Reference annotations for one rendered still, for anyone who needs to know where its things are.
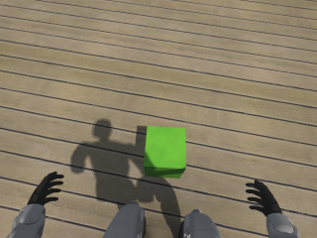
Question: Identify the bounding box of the carton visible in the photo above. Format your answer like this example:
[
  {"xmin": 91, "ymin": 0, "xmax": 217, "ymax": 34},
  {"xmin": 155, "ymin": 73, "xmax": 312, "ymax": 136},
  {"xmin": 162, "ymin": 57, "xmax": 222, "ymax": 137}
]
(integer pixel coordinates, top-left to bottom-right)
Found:
[{"xmin": 144, "ymin": 126, "xmax": 186, "ymax": 179}]

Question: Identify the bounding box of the left robot forearm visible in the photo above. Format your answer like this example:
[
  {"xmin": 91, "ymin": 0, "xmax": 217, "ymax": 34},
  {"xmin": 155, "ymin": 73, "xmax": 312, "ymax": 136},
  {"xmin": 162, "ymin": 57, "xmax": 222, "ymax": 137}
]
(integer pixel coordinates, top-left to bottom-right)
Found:
[{"xmin": 6, "ymin": 203, "xmax": 46, "ymax": 238}]

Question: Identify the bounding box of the robot right thigh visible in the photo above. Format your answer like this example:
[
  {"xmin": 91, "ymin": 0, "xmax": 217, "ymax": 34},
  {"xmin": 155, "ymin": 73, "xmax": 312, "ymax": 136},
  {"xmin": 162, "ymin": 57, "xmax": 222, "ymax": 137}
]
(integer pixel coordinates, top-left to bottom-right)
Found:
[{"xmin": 183, "ymin": 212, "xmax": 223, "ymax": 238}]

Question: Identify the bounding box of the right robot forearm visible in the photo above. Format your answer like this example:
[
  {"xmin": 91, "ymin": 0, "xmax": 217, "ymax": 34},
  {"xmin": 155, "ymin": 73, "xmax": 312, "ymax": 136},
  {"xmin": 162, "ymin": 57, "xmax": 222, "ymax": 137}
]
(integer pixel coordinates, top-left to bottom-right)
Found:
[{"xmin": 265, "ymin": 212, "xmax": 300, "ymax": 238}]

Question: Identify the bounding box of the robot left hand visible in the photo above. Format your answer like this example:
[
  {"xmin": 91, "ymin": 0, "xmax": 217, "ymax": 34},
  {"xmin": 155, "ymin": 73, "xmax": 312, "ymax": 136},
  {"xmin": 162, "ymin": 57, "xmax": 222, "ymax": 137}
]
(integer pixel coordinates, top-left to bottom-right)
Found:
[{"xmin": 27, "ymin": 172, "xmax": 64, "ymax": 206}]

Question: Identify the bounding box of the robot right hand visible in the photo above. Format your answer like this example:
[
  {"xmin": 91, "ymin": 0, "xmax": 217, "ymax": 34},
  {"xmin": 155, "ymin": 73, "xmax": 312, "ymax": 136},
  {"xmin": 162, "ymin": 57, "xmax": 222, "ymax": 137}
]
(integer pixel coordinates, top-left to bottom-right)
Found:
[{"xmin": 246, "ymin": 179, "xmax": 282, "ymax": 217}]

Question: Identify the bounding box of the left robot shin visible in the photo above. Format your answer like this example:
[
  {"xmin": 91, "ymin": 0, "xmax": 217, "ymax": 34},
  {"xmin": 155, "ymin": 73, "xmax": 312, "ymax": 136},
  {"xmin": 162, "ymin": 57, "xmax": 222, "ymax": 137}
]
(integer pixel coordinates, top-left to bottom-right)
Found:
[{"xmin": 129, "ymin": 200, "xmax": 143, "ymax": 238}]

